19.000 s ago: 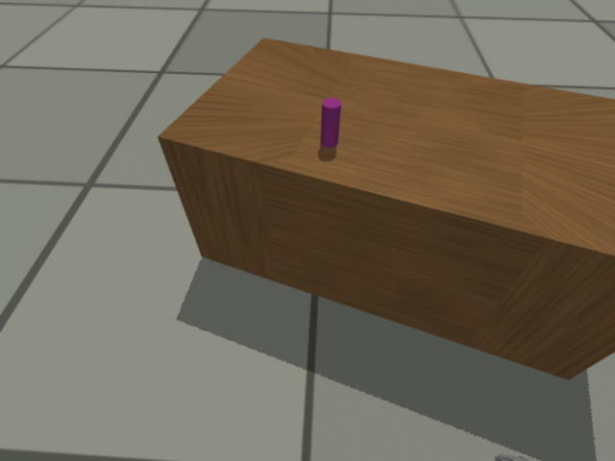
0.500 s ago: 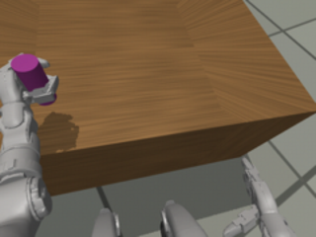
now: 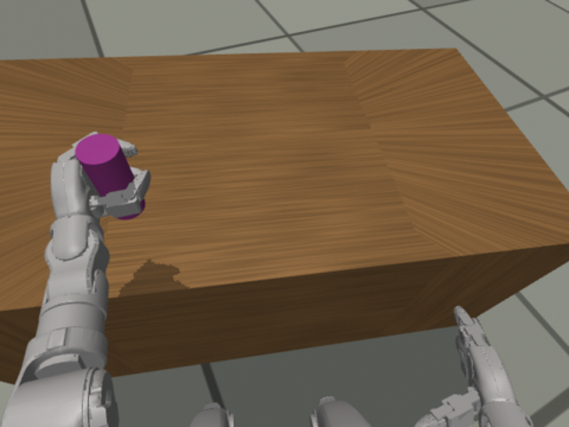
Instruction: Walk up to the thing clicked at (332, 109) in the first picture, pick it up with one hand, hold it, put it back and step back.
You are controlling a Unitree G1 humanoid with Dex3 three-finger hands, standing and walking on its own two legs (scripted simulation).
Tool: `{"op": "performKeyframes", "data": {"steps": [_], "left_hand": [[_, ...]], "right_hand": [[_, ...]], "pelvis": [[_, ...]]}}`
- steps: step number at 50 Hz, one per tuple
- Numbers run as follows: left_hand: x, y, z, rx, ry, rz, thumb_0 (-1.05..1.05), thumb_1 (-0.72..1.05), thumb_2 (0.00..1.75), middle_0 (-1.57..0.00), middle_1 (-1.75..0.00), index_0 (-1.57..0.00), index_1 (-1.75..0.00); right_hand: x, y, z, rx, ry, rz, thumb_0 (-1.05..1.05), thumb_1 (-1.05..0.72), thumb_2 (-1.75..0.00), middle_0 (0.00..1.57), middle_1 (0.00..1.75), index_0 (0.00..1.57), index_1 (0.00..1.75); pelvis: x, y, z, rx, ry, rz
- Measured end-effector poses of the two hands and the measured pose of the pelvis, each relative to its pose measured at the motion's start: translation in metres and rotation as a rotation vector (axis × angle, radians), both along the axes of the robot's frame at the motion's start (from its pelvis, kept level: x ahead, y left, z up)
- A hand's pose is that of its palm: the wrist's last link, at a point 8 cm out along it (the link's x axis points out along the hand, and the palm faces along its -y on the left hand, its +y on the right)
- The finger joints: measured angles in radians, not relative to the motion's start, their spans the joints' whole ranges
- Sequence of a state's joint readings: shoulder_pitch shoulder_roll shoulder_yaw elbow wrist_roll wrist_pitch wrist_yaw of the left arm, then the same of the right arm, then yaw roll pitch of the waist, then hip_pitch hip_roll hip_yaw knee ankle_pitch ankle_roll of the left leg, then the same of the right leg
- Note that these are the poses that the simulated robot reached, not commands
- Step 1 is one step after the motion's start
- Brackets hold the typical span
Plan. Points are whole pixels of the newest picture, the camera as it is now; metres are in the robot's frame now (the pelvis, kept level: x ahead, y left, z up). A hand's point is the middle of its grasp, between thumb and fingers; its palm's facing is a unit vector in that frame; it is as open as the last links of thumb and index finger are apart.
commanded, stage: lift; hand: left
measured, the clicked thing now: (114, 180) +0.44 +0.20 +0.09
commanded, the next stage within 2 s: hold in 0.78 s
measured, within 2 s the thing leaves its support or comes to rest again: neither
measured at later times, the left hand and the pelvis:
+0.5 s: hand (108, 199) +0.37 +0.18 +0.14, palm faces +0.18 -0.98 -0.01, open 6.6 cm; pelvis -0.01 -0.01 +0.02, yaw +1 degrees
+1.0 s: hand (96, 208) +0.34 +0.17 +0.17, palm faces +0.18 -0.98 +0.01, open 6.6 cm; pelvis -0.01 -0.01 +0.04, yaw +1 degrees
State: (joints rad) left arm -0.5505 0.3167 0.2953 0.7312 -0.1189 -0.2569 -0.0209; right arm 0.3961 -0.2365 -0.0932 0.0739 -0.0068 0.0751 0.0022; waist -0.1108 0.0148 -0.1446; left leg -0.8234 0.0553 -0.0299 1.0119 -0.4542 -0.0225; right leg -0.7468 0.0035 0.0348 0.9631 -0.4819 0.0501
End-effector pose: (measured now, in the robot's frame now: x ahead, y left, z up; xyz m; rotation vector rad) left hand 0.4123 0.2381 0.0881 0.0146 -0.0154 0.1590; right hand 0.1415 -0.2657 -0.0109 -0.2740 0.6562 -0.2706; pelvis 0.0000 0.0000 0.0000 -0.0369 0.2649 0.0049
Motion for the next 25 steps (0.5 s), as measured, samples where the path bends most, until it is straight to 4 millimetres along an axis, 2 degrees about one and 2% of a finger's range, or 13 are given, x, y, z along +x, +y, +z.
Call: {"op": "performKeyframes", "data": {"steps": [5,11,25], "left_hand": [[-0.016,-0.002,0.015,-0.002,-0.005,0.005,-0.01,0.02,1.09,-0.89,-1.10,-0.92,-1.09],[-0.035,-0.005,0.023,-0.008,0.008,0.003,-0.01,0.02,1.09,-0.89,-1.10,-0.93,-1.09],[-0.073,-0.011,0.055,0.002,-0.027,0.022,-0.01,0.02,1.09,-0.89,-1.09,-0.93,-1.09]], "right_hand": [[0.003,-0.001,0.002,0.023,-0.014,-0.015,-0.01,0.53,-0.05,0.06,0.05,0.06,0.05],[0.004,-0.002,0.001,0.040,-0.015,-0.024,-0.01,0.54,-0.05,0.06,0.05,0.06,0.05],[-0.002,-0.006,-0.005,0.070,-0.012,-0.053,-0.01,0.53,-0.05,0.06,0.05,0.06,0.05]], "pelvis": [[0.002,0.000,0.007,0.009,-0.034,0.000],[0.002,-0.001,0.013,0.018,-0.071,0.001],[-0.006,-0.005,0.024,0.029,-0.149,0.006]]}}
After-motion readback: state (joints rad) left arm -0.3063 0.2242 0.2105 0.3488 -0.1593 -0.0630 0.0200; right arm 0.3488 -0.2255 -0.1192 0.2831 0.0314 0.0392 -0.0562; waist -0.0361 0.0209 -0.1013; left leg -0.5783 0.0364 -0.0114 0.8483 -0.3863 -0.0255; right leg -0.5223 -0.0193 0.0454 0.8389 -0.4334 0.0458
